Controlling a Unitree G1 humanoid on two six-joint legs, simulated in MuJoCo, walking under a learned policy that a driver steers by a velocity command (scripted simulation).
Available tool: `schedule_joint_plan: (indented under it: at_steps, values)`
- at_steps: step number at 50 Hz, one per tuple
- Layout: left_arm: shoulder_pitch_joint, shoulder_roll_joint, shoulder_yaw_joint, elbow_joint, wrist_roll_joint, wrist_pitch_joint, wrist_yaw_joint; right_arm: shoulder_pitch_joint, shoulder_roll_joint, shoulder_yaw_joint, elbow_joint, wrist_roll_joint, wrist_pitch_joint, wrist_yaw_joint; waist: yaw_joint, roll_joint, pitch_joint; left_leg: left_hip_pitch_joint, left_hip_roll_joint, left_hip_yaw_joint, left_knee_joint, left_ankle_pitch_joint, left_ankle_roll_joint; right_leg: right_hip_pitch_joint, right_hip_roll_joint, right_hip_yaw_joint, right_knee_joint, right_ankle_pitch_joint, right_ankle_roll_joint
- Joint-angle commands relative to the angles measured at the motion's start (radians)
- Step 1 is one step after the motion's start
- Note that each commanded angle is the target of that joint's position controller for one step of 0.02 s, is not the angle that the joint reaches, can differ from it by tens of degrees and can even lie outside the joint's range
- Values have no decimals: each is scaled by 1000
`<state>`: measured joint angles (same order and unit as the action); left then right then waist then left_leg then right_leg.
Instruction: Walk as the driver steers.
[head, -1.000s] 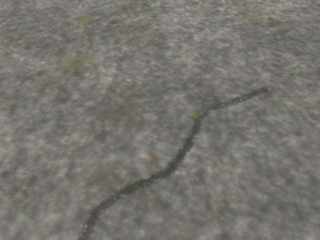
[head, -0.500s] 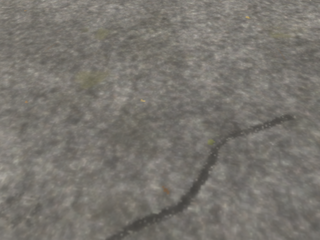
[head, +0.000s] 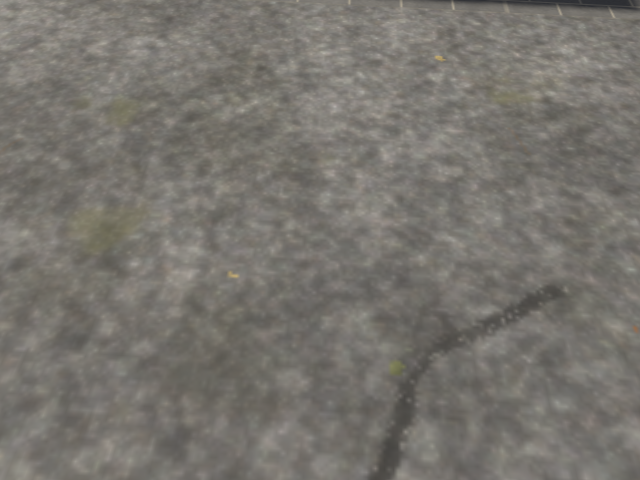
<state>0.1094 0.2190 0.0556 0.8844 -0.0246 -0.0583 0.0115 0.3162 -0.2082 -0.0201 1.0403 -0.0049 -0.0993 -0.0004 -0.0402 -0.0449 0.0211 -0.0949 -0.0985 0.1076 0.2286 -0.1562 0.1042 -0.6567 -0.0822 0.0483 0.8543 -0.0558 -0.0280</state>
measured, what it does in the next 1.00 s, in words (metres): walks ahead, turning right: right foot, then left foot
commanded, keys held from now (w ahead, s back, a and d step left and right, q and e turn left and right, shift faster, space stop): w+e+shift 0.48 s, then w+shift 0.08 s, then w+q+shift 0.44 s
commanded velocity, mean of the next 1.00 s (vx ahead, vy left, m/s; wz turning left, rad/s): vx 0.88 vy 0.00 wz -0.28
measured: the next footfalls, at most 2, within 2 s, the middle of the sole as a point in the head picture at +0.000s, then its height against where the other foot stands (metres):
right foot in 0.36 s outside the picture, level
left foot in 0.84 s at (415, 329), level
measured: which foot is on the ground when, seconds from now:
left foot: down 0.00-0.38, up 0.40-0.82, down 0.84-1.00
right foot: up 0.00-0.34, down 0.36-0.84, up 0.86-1.00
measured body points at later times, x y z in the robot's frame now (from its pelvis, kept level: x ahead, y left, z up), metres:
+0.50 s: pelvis +0.33 -0.12 -0.02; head +0.36 -0.12 +0.42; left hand +0.51 +0.11 -0.16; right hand +0.29 -0.39 -0.15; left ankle +0.27 +0.07 -0.62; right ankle +0.34 -0.15 -0.75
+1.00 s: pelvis +0.78 -0.26 -0.02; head +0.79 -0.27 +0.43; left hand +1.01 -0.08 -0.11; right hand +0.67 -0.53 -0.15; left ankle +0.81 -0.24 -0.75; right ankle +0.68 -0.38 -0.64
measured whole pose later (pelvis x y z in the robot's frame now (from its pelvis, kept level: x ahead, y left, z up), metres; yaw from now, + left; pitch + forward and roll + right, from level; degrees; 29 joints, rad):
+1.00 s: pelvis +0.78 -0.26 -0.02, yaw -15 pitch +0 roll +1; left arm 0.14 0.25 -0.01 0.73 0.07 -0.11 -0.01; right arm 0.43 -0.30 -0.07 0.91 -0.01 -0.05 0.02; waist -0.05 -0.01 0.03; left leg -0.25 -0.19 0.00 0.44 -0.18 0.16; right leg -0.51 -0.03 0.08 1.31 -0.29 -0.02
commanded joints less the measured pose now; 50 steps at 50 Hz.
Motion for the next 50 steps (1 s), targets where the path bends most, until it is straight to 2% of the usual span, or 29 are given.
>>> schedule_joint_plan:
  at_steps: [1,3,4,5,8,12,15,16,17,18,19,20,21,22,24,25,27,31,34,37,39,40,41,42,43,44,46,48,50]
  values:
    - [-17,91,25,-45,-20,5,-9,7,-180,-48,-46,7,-17,-18,-1,85,16,134,396,-232,-177,-55,117,-150,-21,108,-28,57,-24]
    - [-28,104,38,-49,-21,-3,-11,36,-160,-49,-36,8,-17,-20,-11,73,45,253,412,-210,-173,-76,88,-279,-9,136,-2,56,-34]
    - [-57,64,20,-58,82,20,-35,128,-130,-42,-14,-18,-15,-15,-20,47,84,239,382,-128,-187,-134,70,-279,5,-8,36,20,-22]
    - [-106,46,19,-77,88,27,-50,156,-120,-43,-11,-22,-18,-13,-48,58,120,220,369,-107,-192,-142,58,-292,-5,-31,41,20,-23]
    - [-173,35,13,-119,62,25,-82,178,-124,-44,-19,-32,-26,-14,-64,79,158,258,361,-36,-179,-78,30,-323,-11,-66,32,13,-41]
    - [-267,24,-3,-188,56,20,-102,197,-131,-39,-17,-37,-28,-20,-71,95,173,309,356,78,-132,217,6,-258,10,-182,-86,-44,-91]
    - [-159,44,1,-184,54,26,-94,171,-182,-43,-30,-29,-14,-38,19,150,62,285,355,182,101,1043,-33,46,142,-302,-148,-132,-162]
    - [-31,71,11,-156,53,25,-90,158,-219,-52,-41,-27,-1,-45,88,176,-7,261,370,189,270,1217,-33,188,182,-306,-141,-181,-182]
    - [140,114,31,-113,50,20,-82,131,-251,-62,-63,-22,8,-43,166,191,-98,185,388,177,485,1236,-19,390,210,-281,-159,-216,-212]
    - [347,176,63,-52,59,16,-65,91,-261,-66,-87,-19,8,-33,267,145,-192,-4,374,171,778,1024,-34,690,212,-204,-253,-220,-251]
    - [338,266,103,-56,47,30,-46,63,-180,-55,-132,-10,-6,-15,235,-84,-253,-411,197,150,1173,99,-83,996,-7,194,-351,-467,-319]
    - [320,358,110,-80,65,43,-47,14,-151,-39,-241,4,-37,6,164,-133,-335,-708,65,-55,1416,-290,-102,1118,-202,745,-540,-577,-466]
    - [351,316,103,-65,64,48,-35,-143,-179,-39,-279,-6,-56,7,214,29,-234,-819,129,-171,1388,-184,-85,1072,-188,695,-597,-483,-420]
    - [327,272,93,-40,50,40,-25,-121,-160,-30,-290,-7,-66,6,157,87,-112,-800,181,-174,1273,-141,-80,915,-174,593,-617,-366,-379]
    - [226,208,68,-53,44,17,-12,-80,-138,-24,-276,-47,-32,6,46,166,-5,-660,235,-172,1120,-158,-103,653,-51,387,-629,-196,-300]
    - [198,185,54,-66,40,5,-8,-15,-127,-18,-268,-62,-6,13,5,121,-6,-604,251,-171,1073,-164,-119,573,-34,343,-641,-175,-309]
    - [210,164,39,-63,23,-24,-15,-46,-120,-14,-290,-73,27,24,-6,91,46,-576,267,-133,970,-161,-144,438,10,272,-678,-123,-302]
    - [288,169,32,-39,23,-57,-34,-243,-104,3,-364,-43,26,42,64,18,130,-545,249,-45,605,173,-117,394,72,120,-757,153,-223]
    - [351,185,26,-18,16,-80,-33,-344,-93,11,-394,-11,19,55,119,6,116,-467,202,9,395,368,-42,528,24,64,-833,365,-152]
    - [345,222,24,-3,41,-83,-12,-330,-134,-2,-383,-6,15,55,88,-16,62,-442,109,39,316,307,16,772,-20,-37,-771,773,-97]
    - [317,261,32,-7,77,-64,13,-201,-181,-21,-348,-1,23,47,-1,-73,-41,-331,25,40,338,169,42,870,-68,-75,-566,1126,-61]
    - [279,273,37,-17,98,-48,23,-25,-214,-38,-295,3,29,40,-87,-91,-123,-195,-8,39,365,112,57,874,-82,-89,-364,1233,-51]
    - [213,284,41,-35,104,-31,29,195,-237,-54,-223,1,36,31,-196,-75,-195,-14,-4,34,335,81,76,802,-71,-126,-66,1208,-42]
    - [158,263,34,-59,96,-33,28,368,-292,-82,-186,-9,48,15,-280,2,-242,207,81,-101,368,-105,130,569,2,-146,359,899,-49]
    - [278,111,3,-97,34,-59,-7,294,-370,-109,-170,-19,59,18,-87,476,-285,536,334,-733,229,-249,331,-2,232,-79,804,-293,50]
    - [220,157,-17,-135,51,-82,-8,160,-303,-101,-219,-12,59,35,-82,251,-303,510,365,-964,56,-324,358,-136,188,63,815,-310,7]
    - [103,174,-28,-172,64,-101,-17,112,-194,-79,-209,-12,53,31,-25,-36,-101,204,327,-778,-6,-303,276,-98,70,80,617,-210,-20]
    - [68,140,-44,-209,105,-66,-24,94,-173,-63,-190,-8,38,15,50,-54,10,-49,231,-634,-33,-193,226,-16,25,65,491,-235,5]
    - [74,123,-58,-229,114,-29,-28,94,-198,-66,-194,0,18,16,79,-1,51,-184,179,-559,-66,-159,227,7,-6,31,371,-258,33]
